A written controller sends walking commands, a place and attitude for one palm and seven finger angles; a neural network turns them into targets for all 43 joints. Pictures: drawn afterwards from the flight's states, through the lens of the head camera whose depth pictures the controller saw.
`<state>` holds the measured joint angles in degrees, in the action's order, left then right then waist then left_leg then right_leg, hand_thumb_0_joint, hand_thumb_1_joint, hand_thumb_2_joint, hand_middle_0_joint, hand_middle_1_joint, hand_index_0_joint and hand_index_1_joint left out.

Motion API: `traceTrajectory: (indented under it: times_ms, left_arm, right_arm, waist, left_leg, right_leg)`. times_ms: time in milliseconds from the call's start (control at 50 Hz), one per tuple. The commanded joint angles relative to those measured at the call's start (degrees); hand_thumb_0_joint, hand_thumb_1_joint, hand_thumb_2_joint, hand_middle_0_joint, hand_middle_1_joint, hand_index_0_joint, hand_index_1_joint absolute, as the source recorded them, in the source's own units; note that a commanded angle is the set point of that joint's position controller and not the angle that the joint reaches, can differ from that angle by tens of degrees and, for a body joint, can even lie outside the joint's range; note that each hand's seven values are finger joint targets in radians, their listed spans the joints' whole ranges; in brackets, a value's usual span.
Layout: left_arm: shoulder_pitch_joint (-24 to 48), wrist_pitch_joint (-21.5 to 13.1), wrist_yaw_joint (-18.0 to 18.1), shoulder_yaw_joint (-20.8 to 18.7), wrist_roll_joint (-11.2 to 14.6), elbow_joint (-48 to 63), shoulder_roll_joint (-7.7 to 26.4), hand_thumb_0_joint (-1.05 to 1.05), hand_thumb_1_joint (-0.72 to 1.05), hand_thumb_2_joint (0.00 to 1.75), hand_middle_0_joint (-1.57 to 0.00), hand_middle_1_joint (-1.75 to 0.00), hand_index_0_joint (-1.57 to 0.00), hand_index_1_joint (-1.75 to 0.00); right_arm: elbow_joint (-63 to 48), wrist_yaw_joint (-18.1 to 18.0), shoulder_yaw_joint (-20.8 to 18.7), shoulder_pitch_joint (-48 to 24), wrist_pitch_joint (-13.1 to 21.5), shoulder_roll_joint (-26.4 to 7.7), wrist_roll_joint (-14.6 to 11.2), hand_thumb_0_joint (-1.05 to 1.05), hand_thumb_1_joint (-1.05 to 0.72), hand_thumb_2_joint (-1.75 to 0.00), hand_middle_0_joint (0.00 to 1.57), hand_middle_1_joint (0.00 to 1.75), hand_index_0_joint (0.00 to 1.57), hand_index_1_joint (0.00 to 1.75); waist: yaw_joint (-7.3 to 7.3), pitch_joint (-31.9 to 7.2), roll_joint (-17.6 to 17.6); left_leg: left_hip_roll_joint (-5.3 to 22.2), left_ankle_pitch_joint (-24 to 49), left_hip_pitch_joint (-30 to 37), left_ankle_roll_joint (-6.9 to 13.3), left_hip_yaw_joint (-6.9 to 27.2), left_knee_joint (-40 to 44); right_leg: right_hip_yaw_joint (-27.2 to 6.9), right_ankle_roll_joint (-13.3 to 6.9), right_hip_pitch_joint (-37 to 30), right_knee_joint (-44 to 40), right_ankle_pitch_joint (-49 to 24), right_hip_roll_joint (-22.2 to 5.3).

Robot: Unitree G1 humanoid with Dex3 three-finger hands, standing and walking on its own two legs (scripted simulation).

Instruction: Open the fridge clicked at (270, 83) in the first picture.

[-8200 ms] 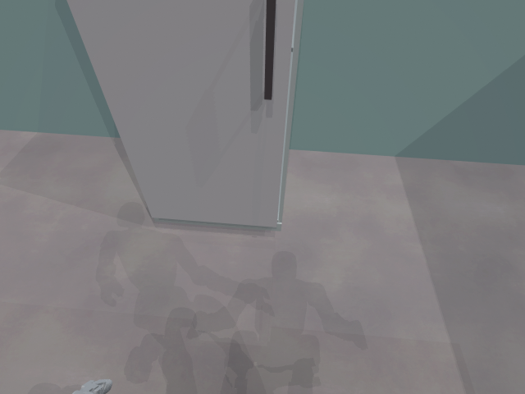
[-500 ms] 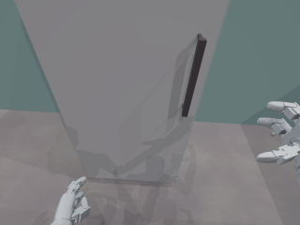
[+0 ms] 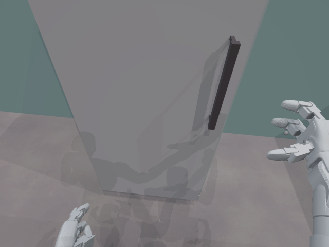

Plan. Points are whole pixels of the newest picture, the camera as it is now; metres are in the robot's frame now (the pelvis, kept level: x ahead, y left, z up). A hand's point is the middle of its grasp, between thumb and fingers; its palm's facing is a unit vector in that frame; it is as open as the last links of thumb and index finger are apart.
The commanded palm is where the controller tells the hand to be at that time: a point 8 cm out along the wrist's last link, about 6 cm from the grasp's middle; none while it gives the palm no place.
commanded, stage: move the hooked fingers beside the handle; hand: right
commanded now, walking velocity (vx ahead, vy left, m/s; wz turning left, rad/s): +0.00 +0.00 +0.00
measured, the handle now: (220, 88) +0.52 -0.14 +0.14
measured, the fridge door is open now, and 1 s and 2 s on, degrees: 0 0 0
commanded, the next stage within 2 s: feel for the door with the fingertips in 1.80 s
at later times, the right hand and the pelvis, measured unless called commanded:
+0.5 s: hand (269, 117) +0.38 -0.23 +0.16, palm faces +0.13 +0.99 +0.00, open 14.0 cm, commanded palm +0.36 -0.27 +0.16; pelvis +0.00 +0.00 +0.00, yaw +0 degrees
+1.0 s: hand (246, 98) +0.45 -0.19 +0.16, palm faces +0.11 +0.99 +0.00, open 14.0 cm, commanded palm +0.43 -0.24 +0.15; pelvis -0.01 -0.01 +0.00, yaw +0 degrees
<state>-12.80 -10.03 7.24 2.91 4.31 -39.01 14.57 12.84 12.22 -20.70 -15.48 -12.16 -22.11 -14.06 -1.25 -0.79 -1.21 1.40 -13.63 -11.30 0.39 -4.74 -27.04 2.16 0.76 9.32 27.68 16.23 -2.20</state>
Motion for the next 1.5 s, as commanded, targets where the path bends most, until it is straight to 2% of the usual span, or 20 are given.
traceTrajectory:
  times_ms: [0, 120, 260, 360, 380, 440, 540, 700, 780, 840, 880, 980, 1040, 1100, 1140, 1180, 1260, 1300, 1360, 1480]
  left_arm:
    - [6.4, -2.8, 0.7, -2.9, 0.2, 8.5, 7.6, 0.0, 0.9, 0.9, -0.2, -0.3, -0.2, -0.3]
    - [5.4, -2.1, 0.9, -3.3, 0.3, 7.5, 8.0, 0.0, 0.9, 0.9, -0.2, -0.3, -0.2, -0.3]
    - [4.2, -1.2, 0.5, -3.6, 0.0, 7.4, 7.9, 0.0, 0.9, 0.9, -0.2, -0.3, -0.2, -0.3]
    - [3.6, -0.9, 0.3, -3.7, 0.2, 7.0, 7.9, 0.0, 0.9, 0.9, -0.2, -0.3, -0.2, -0.3]
    - [3.2, -0.8, 0.3, -3.9, 0.2, 6.7, 8.2, 0.0, 0.9, 0.9, -0.2, -0.3, -0.2, -0.3]
    - [3.2, -0.6, 0.3, -3.9, 0.3, 6.7, 8.0, 0.0, 0.9, 0.9, -0.2, -0.3, -0.2, -0.3]
    - [1.9, 0.0, 0.2, -3.9, -0.1, 5.2, 8.3, 0.0, 0.9, 0.9, -0.2, -0.3, -0.2, -0.3]
    - [-0.7, 0.2, -0.6, -4.3, -0.6, 4.4, 8.6, 0.0, 0.9, 0.9, -0.2, -0.3, -0.2, -0.3]
    - [-2.8, 0.4, -1.0, -4.6, -0.6, 3.6, 8.8, 0.0, 0.9, 0.9, -0.2, -0.3, -0.2, -0.3]
    - [-3.6, 0.5, -1.4, -4.7, -0.6, 3.1, 8.7, 0.0, 0.9, 0.9, -0.2, -0.3, -0.2, -0.3]
    - [-5.0, 0.5, -1.6, -5.0, -1.0, 2.6, 9.0, 0.0, 0.9, 0.9, -0.2, -0.3, -0.2, -0.3]
    - [-7.4, 0.6, -2.3, -5.2, -1.5, 1.3, 9.2, 0.0, 0.9, 0.9, -0.2, -0.3, -0.2, -0.3]
    - [-8.1, 0.7, -2.9, -5.6, -1.7, 2.2, 9.1, 0.0, 0.9, 0.9, -0.2, -0.3, -0.2, -0.3]
    - [-8.5, 1.3, -3.2, -5.8, -1.6, 3.0, 9.5, 0.0, 0.9, 0.9, -0.2, -0.3, -0.2, -0.3]
    - [-7.9, 1.4, -3.2, -5.8, -1.4, 3.7, 9.1, 0.0, 0.9, 0.9, -0.2, -0.3, -0.2, -0.3]
    - [-7.8, 1.7, -3.0, -6.1, -1.3, 4.1, 9.5, 0.0, 0.9, 0.9, -0.2, -0.3, -0.2, -0.3]
    - [-7.0, 1.5, -2.7, -6.1, -0.9, 3.8, 8.8, 0.0, 0.9, 0.9, -0.2, -0.3, -0.2, -0.3]
    - [-6.8, 1.6, -2.4, -6.0, -1.0, 3.3, 8.9, 0.0, 0.9, 0.9, -0.2, -0.3, -0.2, -0.3]
    - [-6.3, 1.4, -2.2, -5.7, -0.7, 2.7, 8.5, 0.0, 0.9, 0.9, -0.2, -0.3, -0.2, -0.3]
    - [-6.7, 1.4, -2.1, -5.3, -1.1, 2.1, 8.9, 0.0, 0.9, 0.9, -0.2, -0.3, -0.2, -0.3]
  right_arm:
    - [-13.3, -0.6, -2.6, -23.7, 5.1, -13.0, -0.4, 0.0, 0.5, -0.3, 0.3, 1.2, 0.3, 1.2]
    - [-7.6, -0.9, -2.4, -25.5, 4.5, -13.0, -0.1, 0.0, 0.5, -0.3, 0.3, 1.2, 0.3, 1.2]
    - [-5.8, -2.1, -2.8, -29.8, 6.2, -14.1, 0.8, 0.0, 0.5, -0.3, 0.3, 1.2, 0.3, 1.2]
    - [-3.2, -2.3, 0.2, -32.9, 7.1, -11.5, 1.1, 0.0, 0.5, -0.3, 0.3, 1.2, 0.3, 1.2]
    - [-2.3, -2.6, -0.9, -33.0, 7.2, -12.7, 1.2, 0.0, 0.5, -0.3, 0.3, 1.2, 0.3, 1.2]
    - [-1.8, -3.2, 1.5, -35.1, 6.9, -10.5, 1.6, 0.0, 0.5, -0.3, 0.3, 1.2, 0.3, 1.2]
    - [3.8, -5.0, 0.8, -40.7, 7.6, -12.0, 2.6, 0.0, 0.5, -0.3, 0.3, 1.2, 0.3, 1.2]
    - [10.5, -5.9, 0.7, -46.8, 11.5, -13.5, 4.0, 0.0, 0.5, -0.3, 0.3, 1.2, 0.3, 1.2]
    - [15.7, -5.9, 2.2, -50.2, 12.7, -12.0, 4.5, 0.0, 0.5, -0.3, 0.3, 1.2, 0.3, 1.2]
    - [18.0, -6.5, 3.6, -54.7, 13.7, -10.8, 5.0, 0.0, 0.5, -0.3, 0.3, 1.2, 0.3, 1.2]
    - [20.0, -7.2, 3.3, -56.5, 14.8, -11.3, 5.5, 0.0, 0.5, -0.3, 0.3, 1.2, 0.3, 1.2]
    - [25.4, -8.5, 2.2, -60.5, 17.4, -12.8, 6.9, 0.0, 0.5, -0.3, 0.3, 1.2, 0.3, 1.2]
    - [25.2, -8.8, -0.1, -56.3, 18.6, -14.1, 7.1, 0.0, 0.5, -0.3, 0.3, 1.2, 0.3, 1.2]
    - [25.0, -8.3, -3.1, -50.5, 18.8, -17.2, 7.2, 0.0, 0.5, -0.3, 0.3, 1.2, 0.3, 1.2]
    - [22.4, -7.8, -0.6, -51.5, 18.4, -14.4, 6.9, 0.0, 0.5, -0.3, 0.3, 1.2, 0.3, 1.2]
    - [19.5, -7.8, -2.7, -49.6, 18.3, -16.7, 6.7, 0.0, 0.5, -0.3, 0.3, 1.2, 0.3, 1.2]
    - [15.2, -7.4, 1.0, -53.1, 17.8, -12.6, 5.9, 0.0, 0.5, -0.3, 0.3, 1.2, 0.3, 1.2]
    - [14.6, -7.5, 0.9, -54.1, 17.6, -13.2, 5.8, 0.0, 0.5, -0.3, 0.3, 1.2, 0.3, 1.2]
    - [17.5, -7.4, 3.7, -54.3, 16.4, -9.8, 5.8, 0.0, 0.5, -0.3, 0.3, 1.2, 0.3, 1.2]
    - [23.2, -8.1, 2.8, -57.2, 16.4, -10.8, 6.0, 0.0, 0.5, -0.3, 0.3, 1.2, 0.3, 1.2]
  waist:
    - [0.34, -12.0, -2.7]
    - [0.65, -11.7, 0.7]
    - [0.66, -14.9, -2.0]
    - [1.73, -13.1, -1.4]
    - [1.8, -13.1, -0.1]
    - [1.86, -13.6, -2.0]
    - [2.7, -13.1, 0.5]
    - [3.07, -17.2, -0.8]
    - [4.31, -16.5, 0.5]
    - [4.93, -16.4, -1.9]
    - [5.41, -17.5, 0.3]
    - [5.8, -18.3, -0.3]
    - [4.14, -22.4, -1.8]
    - [2.96, -22.7, 1.1]
    - [3.63, -21.2, -0.4]
    - [3.29, -22.0, 0.5]
    - [4.56, -20.0, -2.8]
    - [4.97, -20.3, -2.3]
    - [5.61, -17.0, -2.8]
    - [5.92, -17.2, 1.8]
  left_leg:
    - [-1.4, 13.6, 4.9, 0.6, 1.8, 2.6]
    - [-1.3, 13.0, 4.0, 0.4, 1.9, 2.7]
    - [-1.2, 16.5, 5.3, 0.7, 2.3, 1.6]
    - [-1.4, 14.5, 3.3, 0.6, 2.1, 2.0]
    - [-1.5, 14.5, 3.3, 0.6, 2.2, 2.1]
    - [-1.4, 13.4, 2.8, 0.7, 2.1, 2.2]
    - [-1.4, 11.3, 1.5, 0.7, 2.1, 2.5]
    - [-1.4, 13.3, 2.0, 0.9, 2.6, 1.4]
    - [-1.7, 13.0, 0.5, 0.8, 2.4, 1.1]
    - [-1.8, 12.0, -1.2, 0.9, 2.4, 0.9]
    - [-2.0, 11.9, -1.3, 0.9, 2.3, 0.5]
    - [-2.1, 12.7, -1.9, 0.9, 2.5, -0.3]
    - [-2.2, 17.0, 0.5, 1.0, 2.7, -1.5]
    - [-2.2, 20.3, 3.5, 0.9, 2.8, -2.0]
    - [-2.2, 20.6, 2.9, 0.7, 2.9, -1.6]
    - [-2.4, 20.7, 3.6, 0.7, 3.1, -1.5]
    - [-2.7, 18.0, 1.1, 0.8, 2.9, -0.5]
    - [-2.5, 17.6, 1.1, 0.7, 2.9, -0.2]
    - [-2.6, 14.7, -1.3, 0.8, 2.5, 0.4]
    - [-2.3, 12.9, -1.9, 0.7, 2.5, 0.3]
  right_leg:
    - [-1.2, -1.3, -1.6, -3.4, -14.3, 1.9]
    - [-1.1, -1.6, -0.4, -3.1, -13.0, 1.9]
    - [-0.9, -1.4, -0.8, -2.3, -15.8, 1.9]
    - [-1.0, -1.4, -0.3, -2.5, -14.2, 1.7]
    - [-1.0, -1.6, -0.1, -2.1, -14.3, 1.6]
    - [-1.2, -1.4, -0.3, -2.5, -13.7, 1.8]
    - [-1.9, -1.4, 1.0, -2.6, -11.9, 1.6]
    - [-1.8, -1.4, 1.6, -1.6, -13.5, 1.6]
    - [-2.0, -1.4, 2.4, -0.9, -13.2, 1.6]
    - [-2.3, -1.2, 2.7, -0.8, -12.4, 1.7]
    - [-2.6, -1.3, 3.0, -0.3, -12.6, 1.7]
    - [-2.4, -1.2, 4.5, 0.4, -13.0, 1.7]
    - [-1.8, -1.1, 3.6, 1.0, -17.1, 1.7]
    - [-1.2, -1.3, 5.5, 0.8, -19.0, 1.5]
    - [-0.6, -1.5, 5.2, 0.6, -18.5, 1.5]
    - [-0.6, -1.7, 4.6, 0.8, -19.1, 1.3]
    - [-0.9, -1.6, 2.8, 0.4, -17.2, 1.3]
    - [-1.0, -1.7, 2.5, 0.4, -16.4, 1.4]
    - [-1.5, -1.6, 2.8, 0.1, -14.1, 1.5]
    - [-2.0, -1.8, 4.0, 0.5, -11.8, 1.7]
